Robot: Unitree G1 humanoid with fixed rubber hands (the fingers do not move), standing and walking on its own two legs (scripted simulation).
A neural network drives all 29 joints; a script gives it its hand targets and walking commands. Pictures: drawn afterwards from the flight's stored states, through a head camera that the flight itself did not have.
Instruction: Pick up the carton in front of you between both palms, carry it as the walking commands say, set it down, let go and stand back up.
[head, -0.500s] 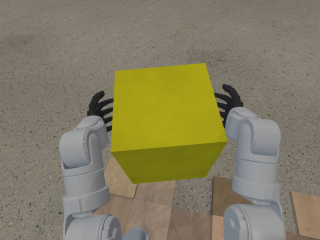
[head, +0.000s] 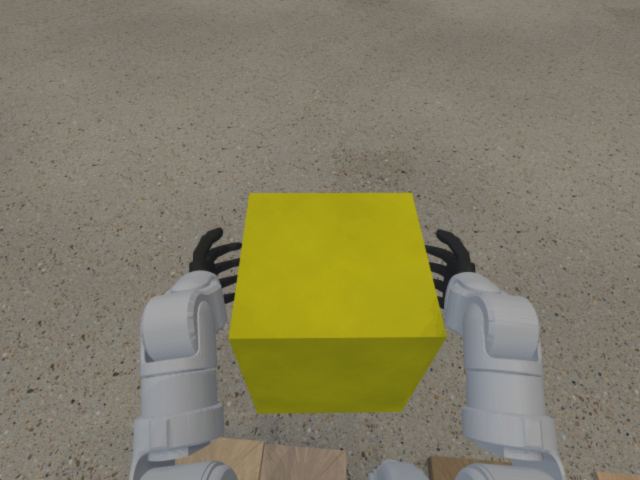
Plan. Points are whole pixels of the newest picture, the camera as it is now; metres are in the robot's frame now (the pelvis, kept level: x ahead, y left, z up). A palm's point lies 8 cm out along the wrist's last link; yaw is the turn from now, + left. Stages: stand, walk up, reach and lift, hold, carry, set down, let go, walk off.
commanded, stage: carry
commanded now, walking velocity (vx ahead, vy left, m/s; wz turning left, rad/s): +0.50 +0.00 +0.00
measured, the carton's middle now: (330, 309) +0.35 -0.02 +0.00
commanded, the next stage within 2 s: none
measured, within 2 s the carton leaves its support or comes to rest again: neither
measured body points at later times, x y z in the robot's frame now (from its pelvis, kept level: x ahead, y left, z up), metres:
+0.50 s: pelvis +0.33 -0.04 -0.03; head +0.35 -0.05 +0.42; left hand +0.68 +0.14 +0.10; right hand +0.70 -0.16 +0.10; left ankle +0.22 +0.07 -0.65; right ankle +0.38 -0.07 -0.76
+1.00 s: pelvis +0.68 -0.03 -0.05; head +0.72 -0.03 +0.40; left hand +1.04 +0.10 +0.03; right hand +1.02 -0.20 +0.03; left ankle +0.74 +0.02 -0.77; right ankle +0.56 -0.12 -0.66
